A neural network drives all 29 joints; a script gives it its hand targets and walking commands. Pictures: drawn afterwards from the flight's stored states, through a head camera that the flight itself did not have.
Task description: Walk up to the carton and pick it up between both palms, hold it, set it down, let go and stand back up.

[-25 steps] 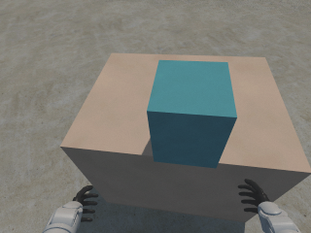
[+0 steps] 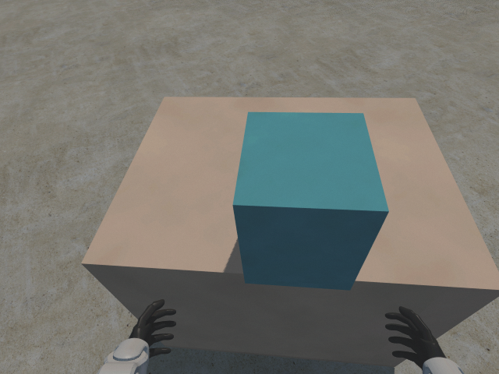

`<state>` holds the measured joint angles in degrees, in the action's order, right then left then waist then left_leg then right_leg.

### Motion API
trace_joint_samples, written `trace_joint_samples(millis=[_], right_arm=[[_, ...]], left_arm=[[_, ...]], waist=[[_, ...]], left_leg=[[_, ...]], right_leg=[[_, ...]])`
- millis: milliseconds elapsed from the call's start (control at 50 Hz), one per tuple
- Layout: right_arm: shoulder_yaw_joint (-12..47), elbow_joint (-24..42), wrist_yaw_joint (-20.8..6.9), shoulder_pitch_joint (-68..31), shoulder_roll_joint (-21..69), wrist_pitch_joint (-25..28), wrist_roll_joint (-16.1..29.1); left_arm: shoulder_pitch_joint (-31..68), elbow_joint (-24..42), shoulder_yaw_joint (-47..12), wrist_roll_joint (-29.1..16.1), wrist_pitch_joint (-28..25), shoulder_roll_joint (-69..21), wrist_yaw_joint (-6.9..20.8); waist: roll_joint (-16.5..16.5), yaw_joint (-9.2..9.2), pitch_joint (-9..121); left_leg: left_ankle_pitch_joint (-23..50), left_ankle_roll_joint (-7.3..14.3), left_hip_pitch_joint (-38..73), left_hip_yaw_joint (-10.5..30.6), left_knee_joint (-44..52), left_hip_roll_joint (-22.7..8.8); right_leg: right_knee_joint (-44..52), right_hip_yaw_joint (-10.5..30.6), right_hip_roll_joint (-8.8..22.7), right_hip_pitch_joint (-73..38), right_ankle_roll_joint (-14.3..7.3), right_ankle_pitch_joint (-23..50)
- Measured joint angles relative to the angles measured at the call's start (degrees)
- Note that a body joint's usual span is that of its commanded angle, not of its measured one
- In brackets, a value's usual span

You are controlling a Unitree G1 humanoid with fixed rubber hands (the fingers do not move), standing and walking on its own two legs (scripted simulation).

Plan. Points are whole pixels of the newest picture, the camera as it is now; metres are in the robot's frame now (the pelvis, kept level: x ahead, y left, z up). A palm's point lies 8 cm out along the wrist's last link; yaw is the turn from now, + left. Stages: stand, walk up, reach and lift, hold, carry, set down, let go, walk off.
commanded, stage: reach and lift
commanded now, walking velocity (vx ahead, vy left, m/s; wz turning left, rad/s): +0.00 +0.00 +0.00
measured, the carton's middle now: (300, 203) +0.41 -0.07 +0.03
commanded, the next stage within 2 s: none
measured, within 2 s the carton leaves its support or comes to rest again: neither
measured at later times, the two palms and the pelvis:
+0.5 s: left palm (153, 369) +0.17 +0.18 -0.05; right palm out of the picture +0.14 -0.26 -0.05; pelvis -0.01 +0.00 +0.00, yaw +0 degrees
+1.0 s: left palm (170, 314) +0.23 +0.15 +0.01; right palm (452, 333) +0.20 -0.26 +0.00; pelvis -0.05 +0.00 +0.01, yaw -1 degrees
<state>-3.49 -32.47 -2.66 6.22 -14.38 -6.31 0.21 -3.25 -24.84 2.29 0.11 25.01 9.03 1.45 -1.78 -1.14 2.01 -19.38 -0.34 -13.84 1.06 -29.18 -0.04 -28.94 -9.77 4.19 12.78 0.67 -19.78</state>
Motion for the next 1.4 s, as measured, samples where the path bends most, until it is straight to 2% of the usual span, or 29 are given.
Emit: trace_joint_samples(millis=[80, 200, 280, 360, 640, 920, 1080, 1280, 1340, 1400], right_arm=[[-1.0, 0.72, 0.3, 1.93, 0.12, 1.17, 0.17], [-3.19, 3.47, -0.52, 4.94, 0.08, 3.74, 0.11], [-3.89, 3.95, -1.36, 7.09, 0.97, 5.12, 0.2], [-3.39, 5.59, -1.53, 9.19, 1.33, 6.84, 0.78], [-4.59, 10.74, -2.03, 9.8, 1.41, 7.83, 0.71], [-5.41, 6.18, -1.76, -2.7, 0.89, 9.42, 2.57], [-5.13, -0.46, -0.9, -12.9, -0.21, 11.76, 5.14], [-4.18, -6.07, 0.24, -25.44, -2.07, 11.2, 8.73], [-3.7, -8.22, 0.88, -28.96, -2.68, 10.16, 9.7], [-3.42, -8.88, 1.47, -31.87, -3.51, 9.0, 10.7]], left_arm=[[-3.64, 1.81, -1.69, -1.11, -1.22, -1.14, -0.52], [-8.3, 3.21, -3.94, -1.72, -5.72, -2.65, -2.26], [-9.61, 5.18, -5.24, -1.94, -8.6, -2.3, -4.08], [-10.33, 5.19, -6.08, -2.9, -10.74, -2.24, -4.58], [-10.16, 7.67, -8.08, -4.91, -13.59, -2.81, -6.7], [3.49, 2.45, -9.61, -6.71, -18.5, -2.29, -8.65], [13.92, -3.95, -9.47, -6.64, -22.73, -3.76, -9.0], [24.15, -7.71, -8.35, -5.63, -23.72, -4.57, -9.56], [27.09, -9.48, -8.02, -5.57, -22.72, -4.61, -9.28], [28.95, -8.04, -7.2, -5.23, -20.38, -4.62, -9.71]], waist=[[0.17, 0.33, 0.86], [0.56, 0.69, 1.46], [1.1, 0.91, 1.53], [0.57, 0.56, 2.22], [0.47, 0.73, 1.41], [0.07, 1.06, -0.47], [0.25, 0.56, -1.32], [0.33, 0.67, -2.59], [-0.04, 0.75, -2.83], [-0.11, 0.82, -3.44]], left_leg=[[-0.53, 0.07, -0.04, -0.1, -0.54, 0.05], [-0.66, 0.04, -0.31, -0.44, -0.8, -0.25], [0.02, -0.15, 0.0, -0.49, 0.02, -0.35], [0.28, -0.27, 0.0, -0.58, 0.04, -0.73], [2.73, -0.2, 2.83, -1.46, 2.38, -0.93], [5.28, -0.39, 1.12, -1.71, 3.09, -1.21], [5.53, -0.5, -1.44, -1.48, 1.46, -1.18], [4.89, -0.64, -3.57, -1.36, -1.51, -1.18], [4.71, -0.7, -4.48, -1.22, -2.4, -1.32], [4.82, -0.77, -5.18, -1.08, -2.87, -1.32]], right_leg=[[-0.21, -0.29, 0.2, -0.24, 0.23, -0.46], [-0.25, -0.38, 0.07, -0.11, 0.22, -0.5], [0.25, -0.5, 0.0, -0.3, 0.0, -0.03], [0.86, -0.51, -0.38, -0.52, -0.15, 0.55], [2.96, 0.1, -0.6, -2.96, -0.24, 3.11], [3.37, 0.57, -0.94, -0.97, -0.82, 5.51], [1.39, 0.58, -0.79, 1.65, -1.11, 5.47], [-2.14, 0.79, -0.55, 4.0, -1.41, 4.44], [-2.74, 0.75, -0.66, 4.74, -1.48, 4.4], [-3.26, 0.69, -0.63, 5.42, -1.58, 4.43]])
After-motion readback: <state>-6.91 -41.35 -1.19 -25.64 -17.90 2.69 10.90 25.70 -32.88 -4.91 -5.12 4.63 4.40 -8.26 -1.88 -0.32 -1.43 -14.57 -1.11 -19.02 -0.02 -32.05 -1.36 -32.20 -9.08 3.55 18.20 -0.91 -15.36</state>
